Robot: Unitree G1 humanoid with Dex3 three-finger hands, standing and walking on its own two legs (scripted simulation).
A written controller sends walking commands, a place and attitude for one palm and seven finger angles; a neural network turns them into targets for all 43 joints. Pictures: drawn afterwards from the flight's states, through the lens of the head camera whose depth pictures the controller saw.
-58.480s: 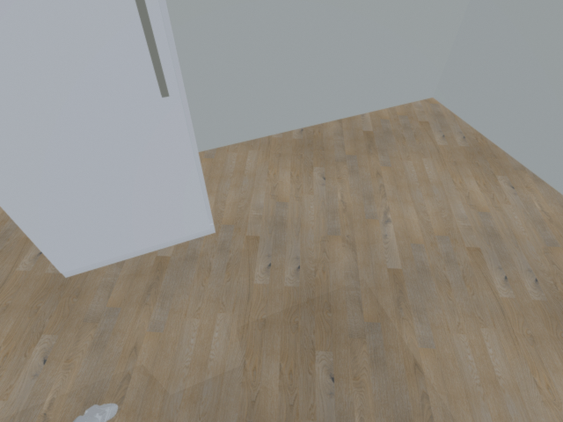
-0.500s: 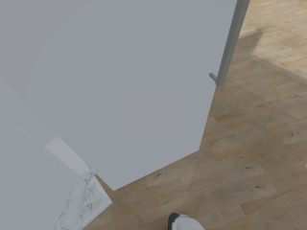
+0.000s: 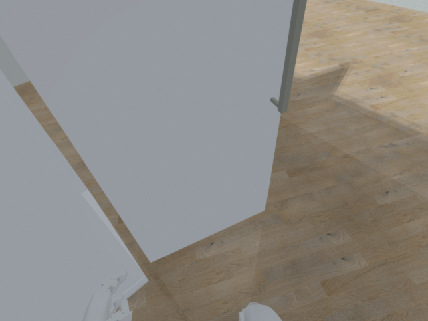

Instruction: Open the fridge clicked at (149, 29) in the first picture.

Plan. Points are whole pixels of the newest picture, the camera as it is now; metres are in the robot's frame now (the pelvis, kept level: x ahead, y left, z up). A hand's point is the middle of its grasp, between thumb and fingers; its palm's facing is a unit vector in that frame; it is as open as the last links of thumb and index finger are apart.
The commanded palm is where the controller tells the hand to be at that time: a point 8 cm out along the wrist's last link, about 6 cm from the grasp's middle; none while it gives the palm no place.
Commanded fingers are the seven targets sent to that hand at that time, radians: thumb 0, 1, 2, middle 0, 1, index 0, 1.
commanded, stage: stop stepping back and stand still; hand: right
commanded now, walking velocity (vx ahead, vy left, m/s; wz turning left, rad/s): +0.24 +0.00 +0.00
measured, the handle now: (285, 55) +0.68 -0.16 +0.16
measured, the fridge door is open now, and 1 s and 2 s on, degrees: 106 106 106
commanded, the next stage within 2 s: let the arm hang, fingers relaxed in 1.48 s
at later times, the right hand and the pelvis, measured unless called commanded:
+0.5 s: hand out of the picture +0.13 -0.36 +0.17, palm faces +0.54 +0.79 -0.28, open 7.4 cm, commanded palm +0.07 -0.38 +0.19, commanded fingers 0.00 -0.90 -0.90 0.20 0.30 0.20 0.30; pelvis -0.06 -0.07 +0.00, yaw -2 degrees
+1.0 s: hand out of the picture +0.17 -0.37 +0.17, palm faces +0.41 +0.81 -0.42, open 7.4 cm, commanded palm +0.11 -0.41 +0.19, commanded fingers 0.00 -0.90 -0.90 0.20 0.30 0.20 0.30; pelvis -0.03 -0.10 +0.02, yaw -1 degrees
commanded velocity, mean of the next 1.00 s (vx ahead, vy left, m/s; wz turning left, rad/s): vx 0.05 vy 0.11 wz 0.00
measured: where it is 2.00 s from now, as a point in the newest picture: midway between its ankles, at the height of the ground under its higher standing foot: outside the picture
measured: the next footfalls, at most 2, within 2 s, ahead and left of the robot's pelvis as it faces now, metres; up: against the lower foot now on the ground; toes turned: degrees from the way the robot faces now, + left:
right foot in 0.10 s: +0.05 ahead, -0.11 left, +0.00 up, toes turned +1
left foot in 0.32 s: +0.00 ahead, +0.07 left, +0.00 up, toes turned +2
